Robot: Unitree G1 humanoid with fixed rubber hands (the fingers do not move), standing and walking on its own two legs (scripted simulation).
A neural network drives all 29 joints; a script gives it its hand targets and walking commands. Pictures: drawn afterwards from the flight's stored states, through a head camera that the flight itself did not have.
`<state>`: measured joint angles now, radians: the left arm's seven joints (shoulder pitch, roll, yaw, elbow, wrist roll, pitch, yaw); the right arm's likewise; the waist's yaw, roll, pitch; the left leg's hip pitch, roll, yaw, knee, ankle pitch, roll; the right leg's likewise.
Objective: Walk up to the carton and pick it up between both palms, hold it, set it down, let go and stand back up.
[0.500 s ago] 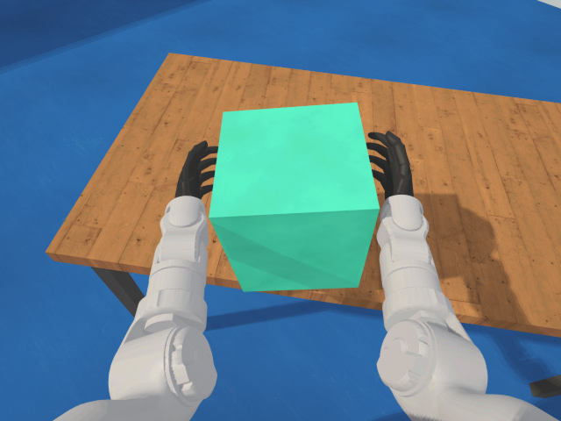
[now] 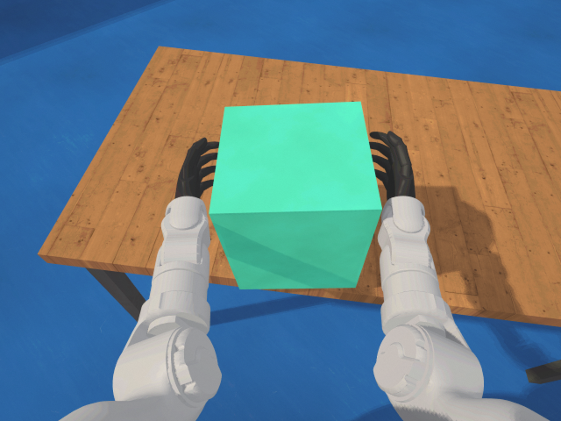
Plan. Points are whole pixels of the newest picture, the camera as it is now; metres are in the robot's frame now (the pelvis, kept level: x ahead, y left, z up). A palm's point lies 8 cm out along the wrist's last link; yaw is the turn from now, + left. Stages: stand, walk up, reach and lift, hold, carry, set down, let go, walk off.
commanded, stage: set down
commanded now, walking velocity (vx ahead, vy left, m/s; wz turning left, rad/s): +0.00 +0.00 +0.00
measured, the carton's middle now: (294, 203) +0.43 -0.03 +0.00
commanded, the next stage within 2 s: none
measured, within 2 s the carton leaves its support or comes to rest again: rests again in 0.52 s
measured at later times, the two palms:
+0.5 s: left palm (196, 193) +0.41 +0.12 +0.06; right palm (402, 191) +0.40 -0.18 +0.08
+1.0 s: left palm (150, 196) +0.41 +0.19 +0.05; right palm (401, 188) +0.42 -0.19 +0.06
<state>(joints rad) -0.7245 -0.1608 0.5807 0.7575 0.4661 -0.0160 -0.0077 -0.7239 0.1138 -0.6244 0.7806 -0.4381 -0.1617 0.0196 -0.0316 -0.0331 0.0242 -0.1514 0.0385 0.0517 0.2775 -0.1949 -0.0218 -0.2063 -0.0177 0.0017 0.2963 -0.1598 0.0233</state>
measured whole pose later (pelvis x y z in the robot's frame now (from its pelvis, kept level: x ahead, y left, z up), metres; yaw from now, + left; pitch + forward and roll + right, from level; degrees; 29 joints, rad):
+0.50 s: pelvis +0.00 +0.00 +0.00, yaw -1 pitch +5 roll +0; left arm -0.74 -0.12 0.53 0.82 0.45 -0.06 0.02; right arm -0.73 0.06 -0.55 0.84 -0.37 -0.18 0.01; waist -0.02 -0.04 0.02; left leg -0.18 0.05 0.07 0.29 -0.20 -0.02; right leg -0.24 -0.01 0.02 0.31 -0.16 0.02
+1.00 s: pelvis -0.03 +0.00 -0.03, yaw +0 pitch +21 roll -1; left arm -1.05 0.23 -0.06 1.57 -0.23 -0.38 0.09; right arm -1.05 -0.27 0.08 1.52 0.33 -0.33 -0.05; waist 0.02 0.02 -0.25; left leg -0.70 0.07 0.02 0.60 -0.27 -0.03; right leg -0.70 0.00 -0.02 0.53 -0.20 0.01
